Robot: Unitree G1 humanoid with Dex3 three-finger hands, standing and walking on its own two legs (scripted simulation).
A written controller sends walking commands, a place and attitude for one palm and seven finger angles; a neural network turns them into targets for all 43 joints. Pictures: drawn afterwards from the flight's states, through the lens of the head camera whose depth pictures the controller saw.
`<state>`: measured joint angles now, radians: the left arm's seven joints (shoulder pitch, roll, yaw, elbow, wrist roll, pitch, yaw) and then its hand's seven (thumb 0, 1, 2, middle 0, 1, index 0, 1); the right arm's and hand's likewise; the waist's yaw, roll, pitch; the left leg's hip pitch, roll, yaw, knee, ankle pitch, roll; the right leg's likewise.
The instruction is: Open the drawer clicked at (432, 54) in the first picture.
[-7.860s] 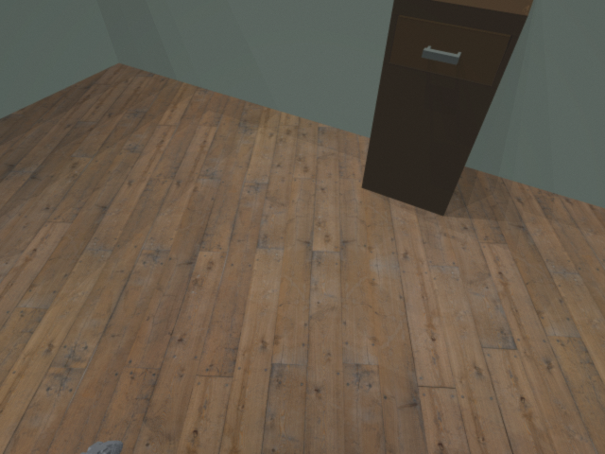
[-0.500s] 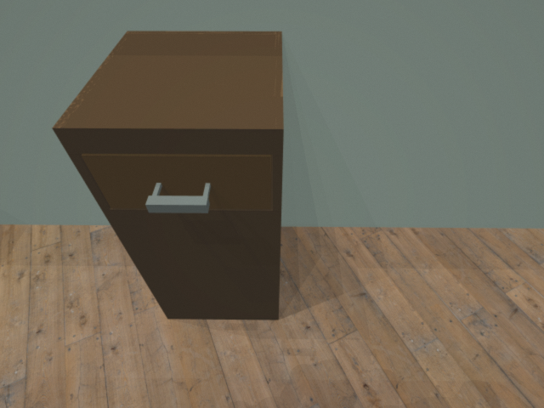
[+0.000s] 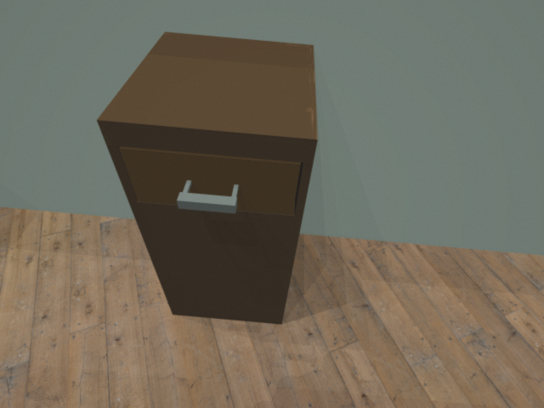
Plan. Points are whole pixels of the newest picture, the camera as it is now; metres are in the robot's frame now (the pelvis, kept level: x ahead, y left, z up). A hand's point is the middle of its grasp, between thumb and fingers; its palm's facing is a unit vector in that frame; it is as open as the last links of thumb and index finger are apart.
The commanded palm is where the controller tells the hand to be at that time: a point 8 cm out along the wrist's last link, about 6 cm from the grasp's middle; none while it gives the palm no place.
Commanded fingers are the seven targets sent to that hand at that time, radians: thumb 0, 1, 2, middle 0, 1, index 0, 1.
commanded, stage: come to a stop and stand still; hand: left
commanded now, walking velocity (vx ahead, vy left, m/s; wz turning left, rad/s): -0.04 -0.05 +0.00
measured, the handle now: (209, 195) +0.54 +0.16 -0.04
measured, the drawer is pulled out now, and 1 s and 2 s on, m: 0.00 0.00 0.00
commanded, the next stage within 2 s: look again from close up in 0.72 s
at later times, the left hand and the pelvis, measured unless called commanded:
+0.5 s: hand out of the picture -0.03 +0.10 -0.18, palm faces +0.02 -0.99 -0.14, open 7.3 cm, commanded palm none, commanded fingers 0.00 0.90 0.90 -0.20 -0.30 -0.20 -0.30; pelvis -0.01 -0.04 +0.00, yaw -1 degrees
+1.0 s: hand out of the picture -0.03 +0.11 -0.19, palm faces +0.02 -0.99 -0.16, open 7.3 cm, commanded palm none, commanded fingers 0.00 0.90 0.90 -0.20 -0.30 -0.20 -0.30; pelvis -0.01 -0.04 -0.01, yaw +1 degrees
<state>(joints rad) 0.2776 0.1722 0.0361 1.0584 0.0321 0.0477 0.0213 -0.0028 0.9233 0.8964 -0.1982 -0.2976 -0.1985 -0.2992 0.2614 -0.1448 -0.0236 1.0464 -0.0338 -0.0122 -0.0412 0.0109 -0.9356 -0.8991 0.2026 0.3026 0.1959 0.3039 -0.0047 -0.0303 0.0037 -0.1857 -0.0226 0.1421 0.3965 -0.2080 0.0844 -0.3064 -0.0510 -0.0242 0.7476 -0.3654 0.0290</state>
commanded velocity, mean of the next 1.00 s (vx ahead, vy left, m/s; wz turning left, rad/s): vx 0.00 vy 0.00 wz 0.00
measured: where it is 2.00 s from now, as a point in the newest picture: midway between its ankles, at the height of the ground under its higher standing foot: outside the picture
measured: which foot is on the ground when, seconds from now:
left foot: down 0.00-1.00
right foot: up 0.00-0.10, down 0.12-1.00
